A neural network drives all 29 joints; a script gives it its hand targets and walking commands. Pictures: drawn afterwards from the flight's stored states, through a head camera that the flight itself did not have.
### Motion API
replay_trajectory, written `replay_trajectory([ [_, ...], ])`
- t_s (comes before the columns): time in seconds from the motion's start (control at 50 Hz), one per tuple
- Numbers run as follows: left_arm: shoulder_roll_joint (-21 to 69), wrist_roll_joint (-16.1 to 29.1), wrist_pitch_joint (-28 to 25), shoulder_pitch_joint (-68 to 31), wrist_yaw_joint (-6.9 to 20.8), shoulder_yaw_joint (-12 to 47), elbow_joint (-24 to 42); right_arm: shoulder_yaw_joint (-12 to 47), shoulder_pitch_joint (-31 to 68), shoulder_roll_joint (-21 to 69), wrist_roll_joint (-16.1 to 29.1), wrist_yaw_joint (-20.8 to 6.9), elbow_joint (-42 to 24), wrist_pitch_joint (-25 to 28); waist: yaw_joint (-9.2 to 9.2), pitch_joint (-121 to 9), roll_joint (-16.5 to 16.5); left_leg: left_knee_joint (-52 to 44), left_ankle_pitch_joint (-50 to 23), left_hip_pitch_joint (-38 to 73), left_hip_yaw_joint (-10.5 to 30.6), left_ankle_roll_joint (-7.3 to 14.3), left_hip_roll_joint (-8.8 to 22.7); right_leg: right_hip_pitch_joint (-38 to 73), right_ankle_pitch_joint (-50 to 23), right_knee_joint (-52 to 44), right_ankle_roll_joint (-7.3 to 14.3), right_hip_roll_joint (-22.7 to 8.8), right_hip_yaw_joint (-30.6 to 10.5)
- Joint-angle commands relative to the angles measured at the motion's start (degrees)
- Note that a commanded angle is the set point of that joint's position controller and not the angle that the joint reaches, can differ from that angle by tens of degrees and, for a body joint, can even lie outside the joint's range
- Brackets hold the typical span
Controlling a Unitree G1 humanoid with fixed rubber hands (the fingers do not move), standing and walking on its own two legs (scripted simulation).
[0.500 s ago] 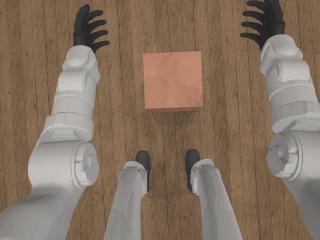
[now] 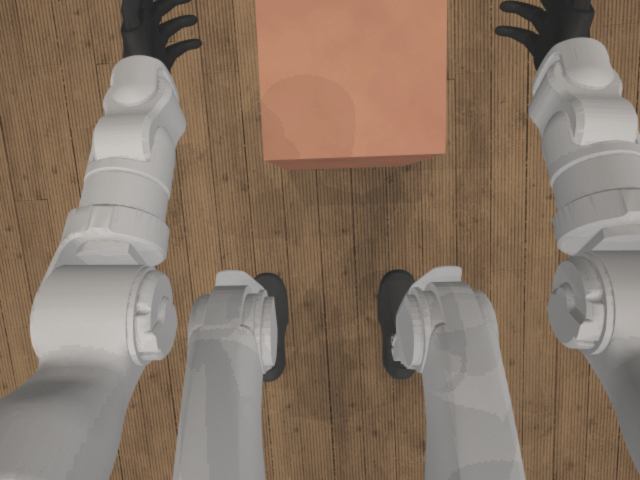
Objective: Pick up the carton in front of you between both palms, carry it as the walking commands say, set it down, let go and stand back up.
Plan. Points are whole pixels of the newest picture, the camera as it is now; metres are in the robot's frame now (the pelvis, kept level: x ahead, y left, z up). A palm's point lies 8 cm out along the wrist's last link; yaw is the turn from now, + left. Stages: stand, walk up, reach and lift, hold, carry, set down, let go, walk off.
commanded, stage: reach and lift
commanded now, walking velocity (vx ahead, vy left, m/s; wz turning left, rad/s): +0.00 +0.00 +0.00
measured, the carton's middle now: (347, 93) +0.54 -0.03 -0.33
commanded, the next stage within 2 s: none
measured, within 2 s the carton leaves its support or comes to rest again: leaves its support in 1.22 s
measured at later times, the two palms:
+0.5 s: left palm (203, 84) +0.54 +0.16 -0.27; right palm (490, 71) +0.54 -0.20 -0.27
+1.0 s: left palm (226, 80) +0.54 +0.13 -0.26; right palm (467, 71) +0.54 -0.17 -0.26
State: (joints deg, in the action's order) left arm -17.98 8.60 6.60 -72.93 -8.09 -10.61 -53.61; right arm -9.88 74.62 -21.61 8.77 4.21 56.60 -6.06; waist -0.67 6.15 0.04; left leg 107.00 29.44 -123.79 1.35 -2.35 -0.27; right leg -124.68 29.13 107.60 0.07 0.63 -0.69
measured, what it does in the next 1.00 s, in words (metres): lowers itself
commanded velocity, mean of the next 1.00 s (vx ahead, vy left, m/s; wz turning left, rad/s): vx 0.00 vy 0.00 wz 0.00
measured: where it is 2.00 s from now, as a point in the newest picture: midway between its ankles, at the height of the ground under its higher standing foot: (331, 344)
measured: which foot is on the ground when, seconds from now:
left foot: down 0.00-1.00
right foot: down 0.00-1.00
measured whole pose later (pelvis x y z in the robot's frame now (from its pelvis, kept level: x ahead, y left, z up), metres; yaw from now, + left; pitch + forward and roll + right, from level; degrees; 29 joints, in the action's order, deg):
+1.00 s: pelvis -0.01 +0.00 -0.08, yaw +0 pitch +36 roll +1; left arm -15.6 10.4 2.7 -88.0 -10.0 -7.0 -67.5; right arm -3.4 89.9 -19.7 10.7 6.9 70.5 -2.6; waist -1.3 23.6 1.1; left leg 124.8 31.7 -128.8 1.1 -2.3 -1.3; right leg -129.6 31.6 125.5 -0.6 0.5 -1.4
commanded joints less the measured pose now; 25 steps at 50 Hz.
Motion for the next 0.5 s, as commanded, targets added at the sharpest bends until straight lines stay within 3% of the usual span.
replay_trajectory([
  [0.0, -7.2, 1.9, -0.2, -19.6, -1.0, 0.7, 4.3, 1.4, 20.5, -9.7, 1.8, 0.8, -4.8, 0.3, 0.19, -71.2, -0.5, -3.4, -12.3, 35.7, -4.4, -0.2, -2.4, 37.2, -13.1, -5.8, -2.1, 1.9, 2.8],
  [0.04, -7.5, 2.4, -0.2, -20.9, -1.1, 2.3, 2.8, 2.6, 20.8, -9.3, 2.8, 1.1, -2.0, 0.2, -0.75, -70.3, -0.1, -1.1, -10.6, 35.3, -4.4, -0.2, -1.8, 36.5, -11.9, -3.3, -1.9, 1.2, 2.6],
  [0.1, -7.1, 1.8, -0.7, -21.5, -0.6, 0.8, -2.8, 3.6, 22.5, -8.0, 2.4, 1.1, 2.4, 0.8, 1.10, -60.8, -1.3, 0.5, -8.0, 30.5, -4.1, 0.0, -2.2, 31.0, -7.3, -1.6, -1.7, 0.5, 2.3],
  [0.12, -8.5, 1.5, -1.0, -22.7, -0.6, 0.5, -2.2, 2.8, 23.3, -9.2, 2.6, 1.3, 1.7, 1.2, -0.01, -62.0, -0.7, 2.0, -9.2, 30.5, -3.1, -0.1, -1.8, 31.0, -8.8, -0.3, -1.6, 0.7, 1.5],
  [0.18, -7.9, 1.5, -2.4, -23.0, 0.1, 0.5, -6.2, 3.2, 23.7, -8.0, 1.9, 1.4, 5.5, 2.4, 0.06, -56.7, -1.1, 4.2, -8.8, 25.9, -3.7, 0.0, -1.8, 28.6, -9.5, 1.9, -1.5, 0.6, 1.9],
  [0.24, -8.2, 3.1, -3.7, -26.1, 0.1, 2.4, -6.0, 3.7, 27.7, -10.4, 2.5, 1.3, 6.5, 3.6, -0.21, -56.9, -0.5, 7.2, -10.3, 26.2, -3.2, -0.6, -1.0, 30.6, -12.0, 5.4, -1.8, 0.2, 1.0],
  [0.26, -8.9, 3.6, -3.9, -25.8, -0.1, 2.6, -6.9, 4.1, 28.0, -9.6, 3.1, 1.4, 5.0, 4.1, -1.51, -57.2, -1.5, 7.6, -11.3, 25.5, -3.3, -0.5, -1.4, 31.6, -13.9, 6.6, -1.9, 0.2, 1.5],
  [0.28, -10.0, 4.0, -4.3, -27.0, 0.0, 3.4, -4.7, 4.3, 28.3, -10.3, 3.0, 1.5, 4.2, 4.3, -0.39, -58.8, -1.1, 8.5, -13.2, 27.3, -2.9, -0.3, -1.6, 31.7, -15.0, 7.3, -1.9, 0.0, 1.4],
  [0.3, -9.1, 4.7, -4.7, -25.9, 0.1, 3.9, -6.6, 5.8, 29.3, -9.9, 4.3, 1.6, 3.3, 4.5, 0.17, -61.2, -0.9, 9.6, -15.0, 29.0, -3.7, -0.2, -1.8, 32.5, -16.6, 7.8, -1.9, 0.5, 1.3],
  [0.34, -10.2, 5.5, -4.9, -27.1, -0.3, 4.7, -4.5, 5.7, 29.0, -10.8, 4.7, 1.8, 4.5, 4.5, 0.10, -62.7, -0.3, 10.4, -16.0, 28.6, -3.9, -0.5, -1.8, 35.1, -18.3, 9.0, -1.7, 0.5, 0.9],
  [0.36, -11.0, 5.2, -5.2, -26.6, -0.4, 4.7, -5.1, 7.6, 28.2, -8.4, 5.8, 1.9, 2.4, 4.7, -0.85, -63.1, -1.8, 11.1, -15.9, 28.1, -4.1, 0.0, -1.8, 35.1, -19.4, 9.1, -2.0, 0.8, 1.2],
  [0.38, -10.9, 5.5, -5.2, -27.1, -0.4, 5.5, -3.5, 6.5, 27.6, -10.3, 6.0, 2.0, 4.0, 4.6, -0.43, -63.7, 0.6, 11.8, -16.0, 28.0, -4.5, -0.7, -1.8, 37.8, -20.3, 9.4, -1.7, 0.6, 0.6],
  [0.4, -9.4, 6.2, -5.3, -26.7, -0.4, 6.3, -2.9, 6.7, 28.4, -9.2, 6.0, 2.1, 2.1, 4.7, -0.52, -62.2, 0.1, 11.5, -16.6, 26.0, -4.6, -0.4, -2.1, 36.5, -21.2, 9.9, -1.7, 1.0, 0.6],
  [0.42, -9.9, 6.2, -5.1, -27.2, -0.2, 7.1, -4.9, 7.6, 27.7, -9.1, 6.3, 2.3, 2.7, 4.7, -1.72, -61.8, -0.1, 12.3, -14.6, 26.4, -4.7, -0.3, -1.8, 37.3, -19.3, 9.1, -1.8, 1.1, 0.6],
  [0.46, -10.0, 6.5, -5.1, -27.5, -0.4, 6.9, -3.7, 7.6, 27.2, -8.3, 6.9, 2.6, 3.1, 4.5, -0.33, -62.5, 0.5, 13.2, -17.4, 28.0, -4.8, -0.4, -1.9, 37.6, -21.2, 10.2, -1.9, 1.0, 0.5],
  [0.48, -9.4, 6.7, -4.8, -26.6, -0.3, 7.0, -5.3, 7.2, 27.0, -8.7, 6.3, 2.7, 3.1, 4.4, -1.05, -62.0, 1.1, 13.0, -17.4, 29.1, -4.3, -0.4, -2.1, 36.7, -20.5, 10.0, -1.8, 0.9, 0.8],
])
